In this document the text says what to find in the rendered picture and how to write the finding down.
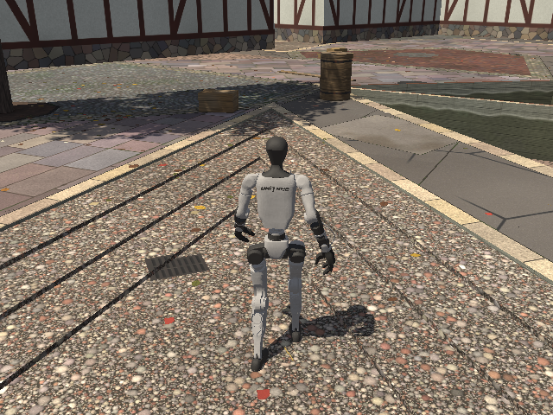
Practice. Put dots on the robot left upper arm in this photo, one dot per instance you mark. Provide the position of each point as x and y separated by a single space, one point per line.
244 198

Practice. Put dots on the robot right upper arm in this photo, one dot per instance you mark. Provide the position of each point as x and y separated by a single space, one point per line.
308 199

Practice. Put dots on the right robot forearm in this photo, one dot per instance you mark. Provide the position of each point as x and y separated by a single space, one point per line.
320 234

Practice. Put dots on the left robot forearm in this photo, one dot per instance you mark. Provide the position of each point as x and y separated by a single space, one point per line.
239 223

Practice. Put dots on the robot right shin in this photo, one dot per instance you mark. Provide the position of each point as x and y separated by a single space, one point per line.
296 306

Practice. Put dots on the robot left thigh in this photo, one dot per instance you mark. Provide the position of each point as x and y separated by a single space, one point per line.
257 263

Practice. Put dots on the left robot hand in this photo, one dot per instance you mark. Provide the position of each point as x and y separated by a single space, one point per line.
241 237

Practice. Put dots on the right robot hand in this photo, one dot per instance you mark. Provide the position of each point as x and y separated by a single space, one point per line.
330 260

